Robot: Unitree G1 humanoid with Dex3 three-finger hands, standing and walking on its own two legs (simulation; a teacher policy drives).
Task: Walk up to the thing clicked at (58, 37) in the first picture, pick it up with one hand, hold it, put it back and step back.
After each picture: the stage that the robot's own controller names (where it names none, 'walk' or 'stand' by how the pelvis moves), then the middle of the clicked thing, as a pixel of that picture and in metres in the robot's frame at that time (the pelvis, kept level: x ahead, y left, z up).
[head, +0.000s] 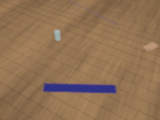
stand; (57, 35) +1.49 +0.29 -0.72
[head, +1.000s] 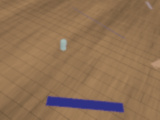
walk; (63, 44) +1.39 +0.14 -0.70
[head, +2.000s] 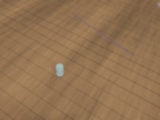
walk; (59, 69) +0.90 +0.17 -0.70
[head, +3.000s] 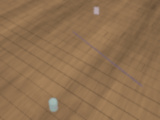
walk; (53, 104) +0.58 +0.19 -0.71
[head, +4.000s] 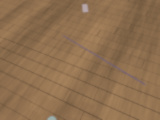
walk; out of the picture +0.42 +0.24 -0.70
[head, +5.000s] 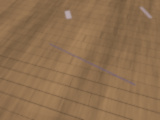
stand; out of the picture +0.35 +0.24 -0.70
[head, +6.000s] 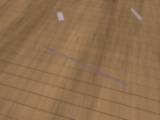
stand; out of the picture +0.34 +0.25 -0.72
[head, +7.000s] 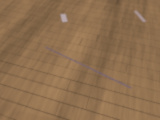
stand; out of the picture +0.33 +0.23 -0.73
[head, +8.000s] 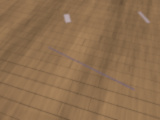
stand; out of the picture +0.33 +0.22 -0.73
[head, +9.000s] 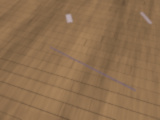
stand; out of the picture +0.33 +0.22 -0.73
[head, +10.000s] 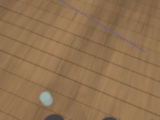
go down; (46, 98) +0.38 +0.21 -0.56
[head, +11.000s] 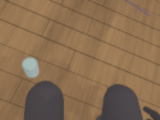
go down; (31, 68) +0.42 +0.23 -0.31
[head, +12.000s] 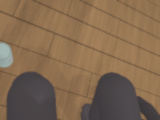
close in; (2, 55) +0.41 +0.26 -0.26
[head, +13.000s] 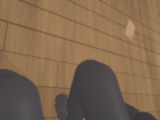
close; out of the picture +0.40 +0.28 -0.22
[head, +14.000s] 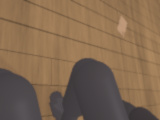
close; out of the picture +0.40 +0.29 -0.22
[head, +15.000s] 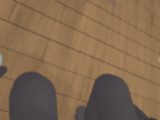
lift; out of the picture +0.34 +0.28 -0.12
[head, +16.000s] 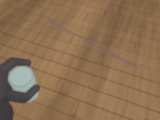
lift; (25, 85) +0.32 +0.19 +0.03
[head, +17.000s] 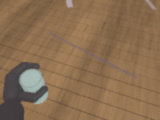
hold; (34, 87) +0.33 +0.17 +0.01
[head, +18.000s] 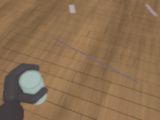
hold; (34, 88) +0.32 +0.17 +0.02
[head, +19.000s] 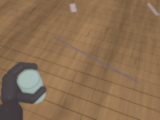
crouch; (32, 87) +0.32 +0.18 +0.02
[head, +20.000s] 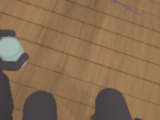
crouch; (13, 54) +0.42 +0.21 -0.07
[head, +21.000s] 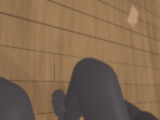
lower; out of the picture +0.40 +0.30 -0.22
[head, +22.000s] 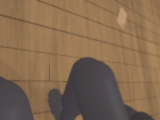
lower; out of the picture +0.41 +0.31 -0.22
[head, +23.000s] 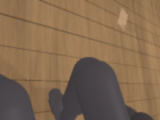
lower; out of the picture +0.41 +0.31 -0.22
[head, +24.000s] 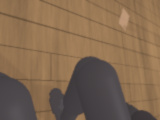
lower; out of the picture +0.40 +0.30 -0.22
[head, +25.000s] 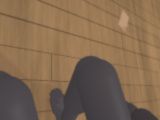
loosen; out of the picture +0.40 +0.30 -0.22
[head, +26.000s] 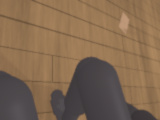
withdraw; out of the picture +0.39 +0.30 -0.22
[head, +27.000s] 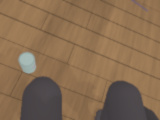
walk; (27, 63) +0.43 +0.24 -0.31
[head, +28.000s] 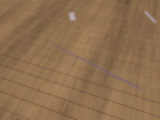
stand; out of the picture +0.34 +0.20 -0.66
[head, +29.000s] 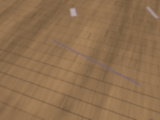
stand; out of the picture +0.36 +0.22 -0.66
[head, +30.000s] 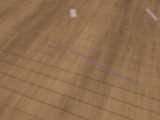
stand; out of the picture +0.36 +0.21 -0.67
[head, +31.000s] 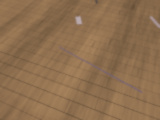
stand; out of the picture +0.37 +0.21 -0.72
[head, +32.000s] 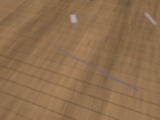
stand; out of the picture +0.34 +0.23 -0.73
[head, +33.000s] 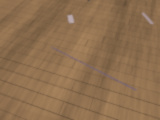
walk; out of the picture +0.34 +0.24 -0.73
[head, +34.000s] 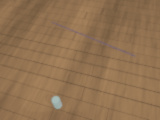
walk; (56, 102) +0.51 +0.25 -0.71
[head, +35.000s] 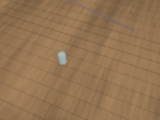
walk; (62, 58) +0.91 +0.19 -0.69
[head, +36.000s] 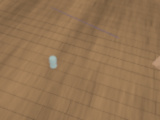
stand; (53, 62) +0.98 +0.22 -0.71
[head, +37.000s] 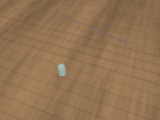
stand; (61, 70) +0.94 +0.22 -0.73
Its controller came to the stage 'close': yes
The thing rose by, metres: 0.73
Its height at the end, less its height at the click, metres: +0.00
